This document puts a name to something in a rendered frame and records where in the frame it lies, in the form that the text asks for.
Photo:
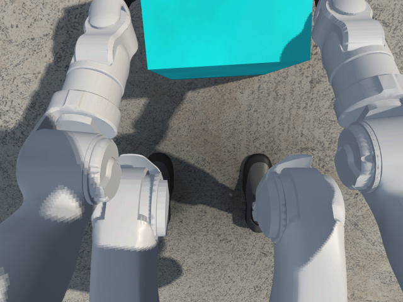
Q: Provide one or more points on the robot thigh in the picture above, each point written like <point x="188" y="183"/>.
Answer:
<point x="309" y="259"/>
<point x="124" y="244"/>

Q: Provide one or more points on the carton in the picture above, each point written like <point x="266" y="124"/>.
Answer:
<point x="194" y="39"/>

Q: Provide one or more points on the right robot forearm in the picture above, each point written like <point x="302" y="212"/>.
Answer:
<point x="359" y="64"/>

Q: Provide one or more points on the robot left thigh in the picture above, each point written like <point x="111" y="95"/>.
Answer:
<point x="124" y="244"/>

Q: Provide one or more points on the left robot upper arm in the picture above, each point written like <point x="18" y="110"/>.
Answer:
<point x="63" y="176"/>

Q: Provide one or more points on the robot right thigh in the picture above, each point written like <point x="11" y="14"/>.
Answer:
<point x="309" y="259"/>

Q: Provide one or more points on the left robot forearm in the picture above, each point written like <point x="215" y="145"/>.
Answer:
<point x="96" y="78"/>

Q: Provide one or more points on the right robot upper arm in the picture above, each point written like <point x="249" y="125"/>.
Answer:
<point x="369" y="158"/>

